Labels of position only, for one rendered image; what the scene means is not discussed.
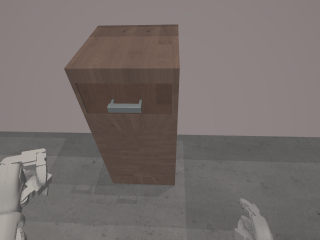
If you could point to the left robot forearm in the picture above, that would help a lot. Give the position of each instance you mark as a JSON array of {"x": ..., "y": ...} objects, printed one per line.
[{"x": 11, "y": 224}]

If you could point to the handle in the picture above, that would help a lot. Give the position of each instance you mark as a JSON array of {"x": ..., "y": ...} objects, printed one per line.
[{"x": 124, "y": 107}]

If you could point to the drawer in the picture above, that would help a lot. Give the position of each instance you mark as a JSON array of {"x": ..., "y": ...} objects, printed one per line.
[{"x": 157, "y": 98}]

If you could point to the cabinet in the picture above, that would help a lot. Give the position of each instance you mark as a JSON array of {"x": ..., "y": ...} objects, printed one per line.
[{"x": 136, "y": 148}]

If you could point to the robot left hand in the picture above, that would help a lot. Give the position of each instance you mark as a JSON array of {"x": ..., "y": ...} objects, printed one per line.
[{"x": 13, "y": 178}]

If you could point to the robot right hand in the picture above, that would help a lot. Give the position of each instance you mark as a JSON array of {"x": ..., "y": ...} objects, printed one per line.
[{"x": 258, "y": 228}]

